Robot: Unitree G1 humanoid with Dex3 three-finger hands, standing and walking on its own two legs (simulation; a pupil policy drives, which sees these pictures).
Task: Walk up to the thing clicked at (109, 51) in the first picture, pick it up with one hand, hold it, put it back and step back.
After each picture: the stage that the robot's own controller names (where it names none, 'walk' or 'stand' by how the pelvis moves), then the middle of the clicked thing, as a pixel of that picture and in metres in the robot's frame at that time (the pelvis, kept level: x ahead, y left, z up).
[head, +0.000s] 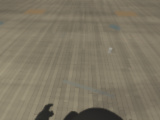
stand; (110, 50) +1.50 -0.38 -0.72
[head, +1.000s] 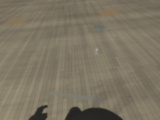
walk; (96, 51) +1.40 +0.03 -0.69
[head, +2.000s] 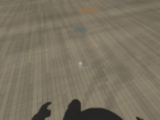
walk; (80, 65) +0.88 +0.25 -0.71
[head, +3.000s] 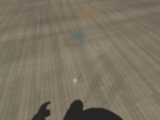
walk; (75, 81) +0.55 +0.27 -0.71
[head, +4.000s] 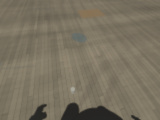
stand; (72, 90) +0.40 +0.21 -0.70
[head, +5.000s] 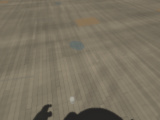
stand; (72, 100) +0.33 +0.22 -0.72
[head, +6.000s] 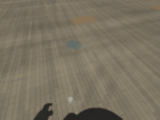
stand; (70, 100) +0.32 +0.23 -0.73
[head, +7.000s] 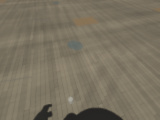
stand; (70, 100) +0.32 +0.23 -0.73
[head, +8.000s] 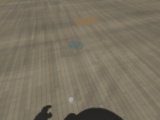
stand; (71, 100) +0.32 +0.23 -0.73
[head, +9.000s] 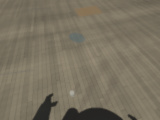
go down; (72, 93) +0.33 +0.22 -0.72
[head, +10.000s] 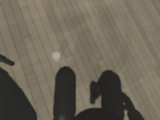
go down; (56, 57) +0.42 +0.25 -0.29
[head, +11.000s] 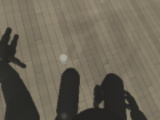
close in; (64, 59) +0.42 +0.24 -0.30
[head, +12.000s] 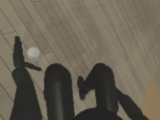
close in; (33, 55) +0.40 +0.27 -0.22
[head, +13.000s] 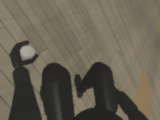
close; (27, 53) +0.39 +0.28 -0.22
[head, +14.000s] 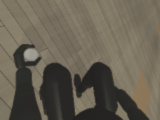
lift; (30, 55) +0.38 +0.26 -0.23
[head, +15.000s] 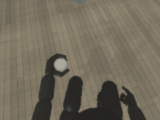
lift; (62, 66) +0.33 +0.21 -0.01
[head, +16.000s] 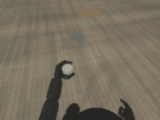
hold; (68, 72) +0.32 +0.17 +0.02
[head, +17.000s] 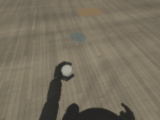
hold; (68, 73) +0.31 +0.18 +0.01
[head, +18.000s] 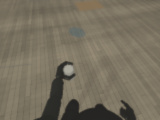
crouch; (69, 73) +0.33 +0.16 -0.02
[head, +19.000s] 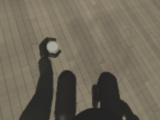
lower; (54, 49) +0.45 +0.24 -0.08
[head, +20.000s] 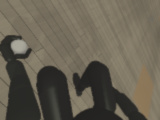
lower; (20, 49) +0.43 +0.29 -0.22
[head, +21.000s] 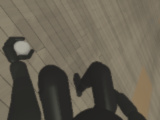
lower; (23, 49) +0.42 +0.29 -0.23
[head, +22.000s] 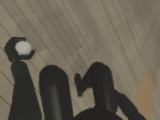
lower; (24, 50) +0.41 +0.29 -0.22
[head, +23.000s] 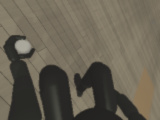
lower; (24, 48) +0.42 +0.29 -0.22
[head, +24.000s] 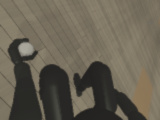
loosen; (26, 51) +0.41 +0.27 -0.22
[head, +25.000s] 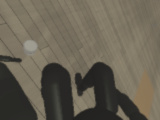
rise; (30, 48) +0.42 +0.27 -0.23
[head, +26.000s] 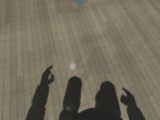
walk; (73, 67) +0.44 +0.20 -0.44
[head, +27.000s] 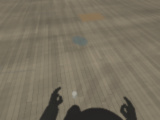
stand; (74, 94) +0.38 +0.18 -0.66
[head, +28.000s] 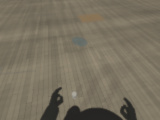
stand; (74, 95) +0.38 +0.18 -0.67
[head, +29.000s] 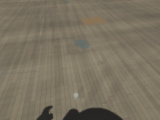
stand; (76, 96) +0.38 +0.17 -0.71
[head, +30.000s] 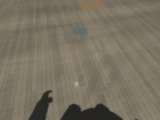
walk; (76, 84) +0.43 +0.15 -0.70
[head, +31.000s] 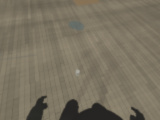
walk; (77, 72) +0.60 +0.17 -0.70
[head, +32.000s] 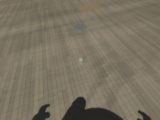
walk; (81, 61) +0.93 +0.29 -0.70
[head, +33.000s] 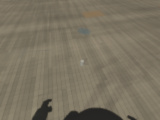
stand; (82, 62) +1.01 +0.20 -0.72
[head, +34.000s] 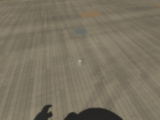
stand; (79, 62) +1.01 +0.24 -0.73
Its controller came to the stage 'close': yes
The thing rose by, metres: 0.73
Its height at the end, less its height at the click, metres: +0.00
